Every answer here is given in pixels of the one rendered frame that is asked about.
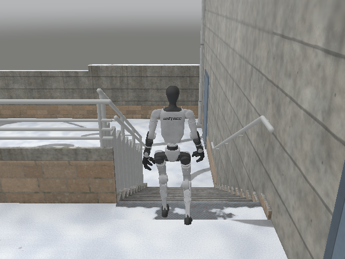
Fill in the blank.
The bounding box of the left robot shin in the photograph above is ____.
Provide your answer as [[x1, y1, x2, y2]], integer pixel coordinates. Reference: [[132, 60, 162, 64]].
[[158, 175, 168, 210]]

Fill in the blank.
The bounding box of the left robot forearm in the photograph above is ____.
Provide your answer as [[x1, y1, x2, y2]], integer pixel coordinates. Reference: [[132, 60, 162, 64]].
[[143, 131, 153, 158]]

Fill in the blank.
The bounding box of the left robot hand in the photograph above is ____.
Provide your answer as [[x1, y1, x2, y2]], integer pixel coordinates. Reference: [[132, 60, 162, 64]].
[[142, 156, 155, 170]]

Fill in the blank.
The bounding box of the robot left upper arm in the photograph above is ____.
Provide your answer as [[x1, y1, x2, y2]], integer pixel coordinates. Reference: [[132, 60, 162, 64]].
[[148, 109, 161, 140]]

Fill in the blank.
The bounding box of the right robot hand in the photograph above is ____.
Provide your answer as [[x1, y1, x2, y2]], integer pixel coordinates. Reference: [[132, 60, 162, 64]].
[[192, 151, 205, 162]]

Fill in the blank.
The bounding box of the robot right foot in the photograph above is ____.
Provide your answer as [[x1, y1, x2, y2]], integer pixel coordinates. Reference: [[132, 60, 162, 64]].
[[184, 215, 192, 225]]

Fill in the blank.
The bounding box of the right robot forearm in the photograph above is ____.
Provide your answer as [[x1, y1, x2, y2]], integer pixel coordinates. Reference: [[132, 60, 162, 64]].
[[193, 131, 204, 153]]

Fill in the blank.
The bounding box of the robot right upper arm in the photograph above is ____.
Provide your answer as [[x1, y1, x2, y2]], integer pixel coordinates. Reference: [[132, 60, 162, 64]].
[[184, 109, 198, 139]]

